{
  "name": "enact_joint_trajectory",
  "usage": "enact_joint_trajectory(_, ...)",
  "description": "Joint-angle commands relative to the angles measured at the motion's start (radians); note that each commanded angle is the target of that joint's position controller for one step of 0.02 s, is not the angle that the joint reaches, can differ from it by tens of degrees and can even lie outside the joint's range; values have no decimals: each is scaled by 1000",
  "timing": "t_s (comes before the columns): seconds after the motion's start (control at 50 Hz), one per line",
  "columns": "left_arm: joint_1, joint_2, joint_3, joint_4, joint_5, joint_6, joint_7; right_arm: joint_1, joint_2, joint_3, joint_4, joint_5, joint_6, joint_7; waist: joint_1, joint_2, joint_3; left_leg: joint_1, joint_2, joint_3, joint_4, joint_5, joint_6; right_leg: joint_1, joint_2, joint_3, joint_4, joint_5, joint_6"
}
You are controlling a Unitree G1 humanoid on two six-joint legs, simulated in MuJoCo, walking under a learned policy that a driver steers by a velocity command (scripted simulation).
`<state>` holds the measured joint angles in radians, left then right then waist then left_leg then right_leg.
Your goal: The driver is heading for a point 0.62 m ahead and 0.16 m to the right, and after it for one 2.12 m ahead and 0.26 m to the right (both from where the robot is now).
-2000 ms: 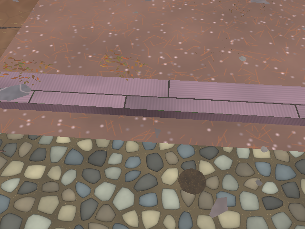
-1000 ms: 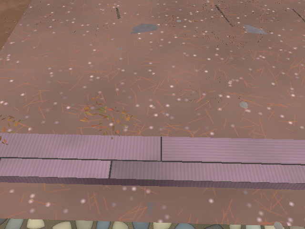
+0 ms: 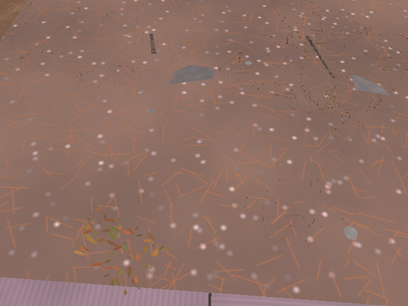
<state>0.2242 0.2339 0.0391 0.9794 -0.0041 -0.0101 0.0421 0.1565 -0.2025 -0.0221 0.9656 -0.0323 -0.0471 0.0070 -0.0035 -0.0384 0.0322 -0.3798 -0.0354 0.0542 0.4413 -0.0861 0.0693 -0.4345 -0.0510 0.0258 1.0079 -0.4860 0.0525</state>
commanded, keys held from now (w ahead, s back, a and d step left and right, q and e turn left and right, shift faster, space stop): no key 0.48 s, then w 0.28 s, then w+e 0.24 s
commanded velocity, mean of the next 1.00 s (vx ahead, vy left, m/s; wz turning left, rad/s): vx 0.18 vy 0.00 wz -0.06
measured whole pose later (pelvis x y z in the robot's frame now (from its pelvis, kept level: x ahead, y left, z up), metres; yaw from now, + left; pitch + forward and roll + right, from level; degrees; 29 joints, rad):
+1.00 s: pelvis +0.21 +0.04 +0.00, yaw -5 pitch +2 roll -1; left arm 0.22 0.20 0.04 0.95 -0.06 -0.05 -0.01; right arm 0.46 -0.14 0.00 1.15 -0.03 -0.05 0.01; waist -0.02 -0.02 -0.04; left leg -0.06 0.00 0.13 0.46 -0.43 0.05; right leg -0.91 0.00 0.04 1.81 -0.36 -0.11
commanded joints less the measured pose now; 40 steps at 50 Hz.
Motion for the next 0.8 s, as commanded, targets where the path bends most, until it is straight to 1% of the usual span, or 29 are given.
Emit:
enact_joint_trajectory(0.02,145,19,5,16,7,20,22,-35,-109,-18,-45,-9,-9,-18,44,168,-128,2,220,-177,-181,137,159,170,-13,-12,-191,51,8)
enact_joint_trajectory(0.04,162,15,3,32,9,31,22,-14,-109,-17,-37,-2,-4,-21,39,171,-150,11,228,-185,-180,73,158,208,-6,-24,-229,80,9)
enact_joint_trajectory(0.06,161,20,4,40,9,39,20,-14,-110,-16,-35,7,2,-23,40,163,-148,2,232,-197,-185,-36,151,237,-5,-29,-279,132,5)
enact_joint_trajectory(0.1,138,18,4,48,15,48,13,-28,-102,-12,-34,24,16,-24,50,151,-91,-56,208,-204,-195,-309,108,298,11,-51,-416,237,-16)
enact_joint_trajectory(0.12,116,25,5,44,24,50,10,-7,-88,-6,-22,29,20,-23,47,136,-52,-77,189,-206,-200,-424,71,306,9,-47,-477,247,-31)
enact_joint_trajectory(0.14,108,41,4,39,35,48,9,19,-82,-5,-10,28,21,-22,40,105,-11,-91,168,-203,-190,-486,31,300,-21,-11,-534,275,-48)
enact_joint_trajectory(0.16,111,63,4,35,34,43,9,33,-88,-8,-4,26,21,-22,21,71,23,-95,141,-184,-148,-463,5,276,-61,26,-576,274,-70)
enact_joint_trajectory(0.18,103,111,17,64,19,34,4,79,-83,-14,-2,29,30,-28,-30,-74,56,-4,82,-98,-143,-374,-15,121,-45,23,-590,78,-98)
enact_joint_trajectory(0.2,93,60,9,65,13,19,-2,59,-100,-17,6,21,34,-35,-7,-65,69,87,73,-84,-87,-299,-28,49,-30,25,-634,20,-95)
enact_joint_trajectory(0.22,89,36,3,76,19,8,-3,65,-91,-19,9,24,37,-38,-16,-73,56,126,71,-75,-64,-243,-24,39,-34,26,-655,33,-79)
enact_joint_trajectory(0.24,77,44,5,78,19,-1,-4,75,-75,-17,19,24,41,-42,-22,-66,46,149,74,-74,-50,-202,-17,48,-29,23,-656,86,-65)
enact_joint_trajectory(0.3,106,19,0,97,13,-18,-7,82,-59,-16,36,22,45,-39,-10,-16,1,174,74,-70,-33,-79,-12,117,-19,9,-627,219,-55)
enact_joint_trajectory(0.36,134,11,-5,113,14,-18,-7,79,-53,-17,50,27,47,-35,0,5,-17,190,78,-69,-23,-11,-15,155,-12,-1,-615,294,-58)
enact_joint_trajectory(0.48,156,10,-9,126,11,-10,-6,98,-54,-18,82,31,58,-39,2,35,-9,208,78,-66,-15,43,-25,183,-5,-8,-619,354,-62)
enact_joint_trajectory(0.5,179,3,-10,137,12,-7,-6,119,-45,-16,96,29,60,-39,3,27,-28,216,65,-51,-8,-39,-25,195,4,-17,-624,277,-68)
enact_joint_trajectory(0.54,186,42,7,132,-3,0,0,117,-66,-25,100,42,64,-43,8,-3,18,142,15,-3,57,-371,-11,160,6,5,-636,-44,-120)
enact_joint_trajectory(0.56,191,58,14,122,-8,0,4,99,-69,-27,92,44,60,-45,19,-17,68,58,6,1,86,-479,-6,145,-26,58,-668,-190,-152)
enact_joint_trajectory(0.58,224,70,20,120,-11,-5,6,63,-59,-25,75,46,49,-44,41,-44,108,-38,3,7,146,-488,-5,166,-86,148,-718,-281,-190)
enact_joint_trajectory(0.6,269,99,31,125,-14,-14,6,33,-30,-19,59,50,32,-39,60,-107,128,-129,-2,32,260,-413,-9,220,-187,294,-792,-339,-242)
enact_joint_trajectory(0.62,283,123,43,129,-15,-25,6,15,-13,-14,47,53,15,-32,67,-145,156,-196,37,7,391,-350,-4,237,-286,422,-837,-333,-297)
enact_joint_trajectory(0.64,280,111,43,124,-8,-36,7,-3,-20,-15,36,60,-1,-24,68,-139,174,-286,74,-30,500,-378,1,266,-330,470,-848,-256,-324)
enact_joint_trajectory(0.66,276,91,39,120,-3,-46,5,-9,-36,-20,29,68,-12,-18,63,-129,174,-372,104,-64,589,-433,2,327,-339,469,-834,-153,-320)
enact_joint_trajectory(0.68,270,74,35,116,-6,-53,2,-2,-51,-25,25,74,-23,-13,50,-110,158,-425,126,-81,613,-456,4,385,-326,433,-806,-57,-299)
enact_joint_trajectory(0.7,256,66,32,110,-13,-55,-1,-5,-56,-26,21,75,-32,-7,40,-89,142,-419,140,-76,563,-453,3,407,-301,366,-787,28,-268)
enact_joint_trajectory(0.72,235,66,31,99,-16,-51,-3,-15,-55,-27,18,71,-38,-1,34,-71,124,-341,139,-52,468,-437,2,376,-264,288,-778,77,-237)
enact_joint_trajectory(0.74,203,78,31,86,-16,-45,-6,-1,-38,-25,25,65,-41,5,16,-65,109,-196,113,-4,372,-394,-2,284,-217,210,-765,96,-214)
enact_joint_trajectory(0.76,162,101,34,73,-16,-38,-9,73,-26,-29,54,63,-40,8,-33,-65,88,15,66,55,267,-292,-8,152,-169,137,-731,104,-196)
enact_joint_trajectory(0.78,101,94,24,53,-14,-32,-8,200,-75,-58,89,66,-49,8,-131,-42,51,168,17,79,118,-171,-17,156,-90,76,-591,350,-169)
enact_joint_trajectory(0.8,84,104,25,37,-18,-34,-12,293,-128,-86,122,65,-54,3,-174,14,8,337,7,60,-39,-76,-16,132,-28,10,-329,653,-138)
Velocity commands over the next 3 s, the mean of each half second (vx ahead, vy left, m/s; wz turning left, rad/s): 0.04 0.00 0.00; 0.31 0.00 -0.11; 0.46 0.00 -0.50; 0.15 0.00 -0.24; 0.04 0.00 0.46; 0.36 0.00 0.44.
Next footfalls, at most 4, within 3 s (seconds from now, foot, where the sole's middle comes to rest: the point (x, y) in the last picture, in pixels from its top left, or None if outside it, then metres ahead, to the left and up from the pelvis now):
0.14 right None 0.07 -0.14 -0.77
0.82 left None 0.14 0.12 -0.77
1.20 right None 0.45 -0.05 -0.71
1.66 left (195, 218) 0.75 0.03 -0.71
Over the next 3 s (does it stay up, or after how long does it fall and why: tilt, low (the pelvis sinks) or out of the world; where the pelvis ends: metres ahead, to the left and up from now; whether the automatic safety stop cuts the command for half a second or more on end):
stays up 0.76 -0.02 0.06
